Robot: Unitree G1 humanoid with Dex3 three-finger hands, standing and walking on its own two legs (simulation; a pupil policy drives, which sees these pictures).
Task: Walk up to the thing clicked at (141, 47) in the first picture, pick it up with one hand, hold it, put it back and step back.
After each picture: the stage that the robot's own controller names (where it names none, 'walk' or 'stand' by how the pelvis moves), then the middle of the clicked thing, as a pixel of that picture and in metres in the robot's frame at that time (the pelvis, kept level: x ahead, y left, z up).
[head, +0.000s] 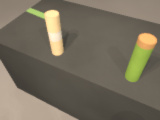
stand; (138, 60) +0.51 -0.24 -0.04
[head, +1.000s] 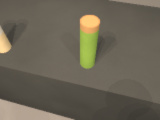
sink last; (88, 45) +0.52 +0.01 -0.01
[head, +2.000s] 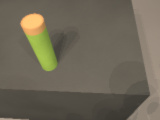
rise first; (42, 46) +0.47 +0.18 +0.02
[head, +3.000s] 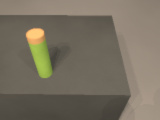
stand; (41, 55) +0.53 +0.20 -0.02
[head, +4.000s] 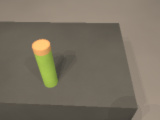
stand; (46, 65) +0.50 +0.18 -0.04
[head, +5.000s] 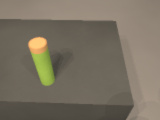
stand; (43, 63) +0.50 +0.19 -0.04
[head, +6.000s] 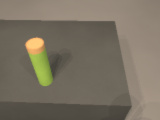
stand; (41, 64) +0.50 +0.20 -0.04
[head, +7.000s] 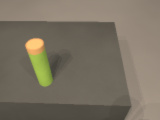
stand; (41, 64) +0.50 +0.21 -0.04
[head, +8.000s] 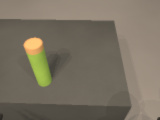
rise first; (39, 64) +0.49 +0.21 -0.04
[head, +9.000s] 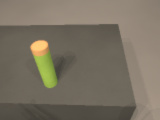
go down; (45, 66) +0.50 +0.20 -0.04
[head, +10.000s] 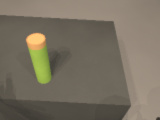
go down; (40, 61) +0.51 +0.19 -0.03
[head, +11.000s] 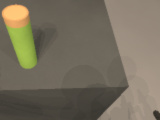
go down; (23, 41) +0.50 +0.18 +0.03
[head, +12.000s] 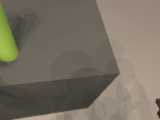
close in; out of the picture +0.51 +0.20 +0.06
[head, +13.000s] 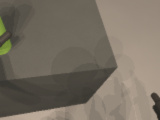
close; out of the picture +0.53 +0.20 +0.08
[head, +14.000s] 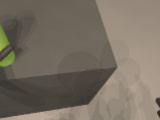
lift; out of the picture +0.49 +0.21 +0.07
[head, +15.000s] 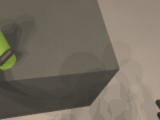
lift; out of the picture +0.47 +0.21 +0.07
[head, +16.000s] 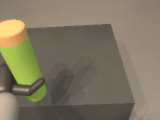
lift; (24, 67) +0.32 +0.17 +0.19
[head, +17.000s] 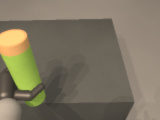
hold; (25, 73) +0.33 +0.18 +0.14
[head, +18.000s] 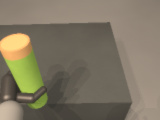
hold; (28, 76) +0.32 +0.17 +0.13
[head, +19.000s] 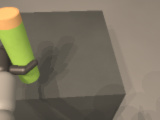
crouch; (19, 50) +0.42 +0.19 +0.13
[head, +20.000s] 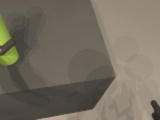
lower; out of the picture +0.51 +0.20 +0.08
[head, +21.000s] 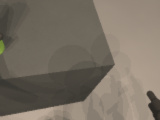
lower; out of the picture +0.52 +0.21 +0.08
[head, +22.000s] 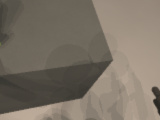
lower; out of the picture +0.53 +0.22 +0.08
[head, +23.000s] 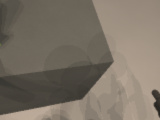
lower; out of the picture +0.53 +0.22 +0.08
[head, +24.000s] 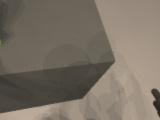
lower; out of the picture +0.53 +0.22 +0.08
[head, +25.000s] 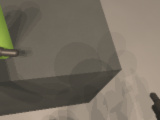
withdraw; out of the picture +0.51 +0.20 +0.07
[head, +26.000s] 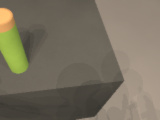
sink last; (11, 46) +0.49 +0.20 +0.04
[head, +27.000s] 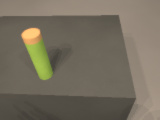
stand; (39, 56) +0.51 +0.22 +0.02
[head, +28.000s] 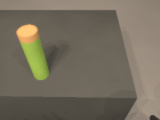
stand; (35, 55) +0.49 +0.21 +0.03
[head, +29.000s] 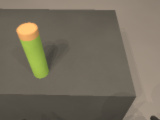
stand; (35, 53) +0.50 +0.21 +0.03
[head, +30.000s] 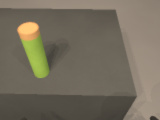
stand; (36, 53) +0.50 +0.20 +0.03
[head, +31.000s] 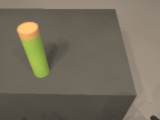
stand; (35, 53) +0.50 +0.21 +0.03
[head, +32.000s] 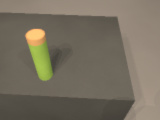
stand; (41, 57) +0.51 +0.20 -0.01
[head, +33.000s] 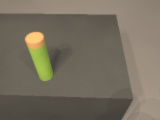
walk; (41, 59) +0.51 +0.20 -0.04
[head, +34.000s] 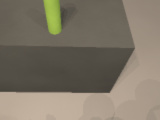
walk; (52, 10) +0.71 +0.15 -0.01
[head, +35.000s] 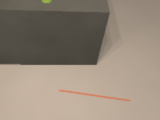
walk; out of the picture +1.03 +0.26 -0.02
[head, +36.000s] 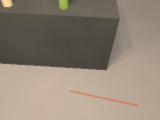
stand; out of the picture +1.13 +0.17 -0.02
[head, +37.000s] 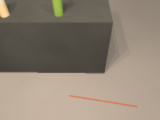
stand; out of the picture +1.14 +0.19 -0.04
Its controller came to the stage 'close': yes
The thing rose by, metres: 0.20
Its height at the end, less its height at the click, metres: +0.00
